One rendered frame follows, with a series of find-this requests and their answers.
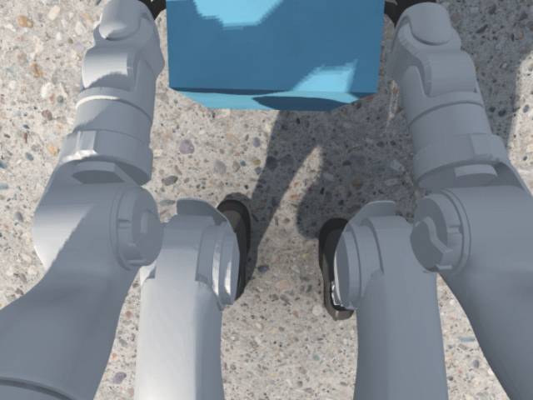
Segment robot left hand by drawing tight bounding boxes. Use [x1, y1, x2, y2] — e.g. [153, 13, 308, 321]
[138, 0, 166, 21]

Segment robot right thigh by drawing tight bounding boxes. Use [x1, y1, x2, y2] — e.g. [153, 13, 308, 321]
[336, 216, 449, 400]

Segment robot left thigh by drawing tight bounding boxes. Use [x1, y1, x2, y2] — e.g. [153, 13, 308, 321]
[133, 214, 240, 400]

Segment robot left upper arm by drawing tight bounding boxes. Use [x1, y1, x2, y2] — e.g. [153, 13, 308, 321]
[0, 182, 164, 400]

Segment left robot forearm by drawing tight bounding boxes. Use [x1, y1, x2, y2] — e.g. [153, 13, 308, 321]
[32, 0, 165, 255]

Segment robot thigh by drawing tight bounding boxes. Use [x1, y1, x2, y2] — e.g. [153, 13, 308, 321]
[133, 214, 240, 400]
[336, 216, 449, 400]

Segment carton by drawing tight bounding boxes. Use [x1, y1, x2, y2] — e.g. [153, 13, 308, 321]
[166, 0, 385, 111]

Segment robot right upper arm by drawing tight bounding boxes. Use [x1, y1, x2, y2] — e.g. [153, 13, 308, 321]
[410, 185, 533, 400]

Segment robot right hand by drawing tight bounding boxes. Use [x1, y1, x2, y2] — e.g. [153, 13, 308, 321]
[384, 0, 436, 28]

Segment right robot forearm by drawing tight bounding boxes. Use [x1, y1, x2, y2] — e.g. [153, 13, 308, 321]
[387, 2, 533, 198]

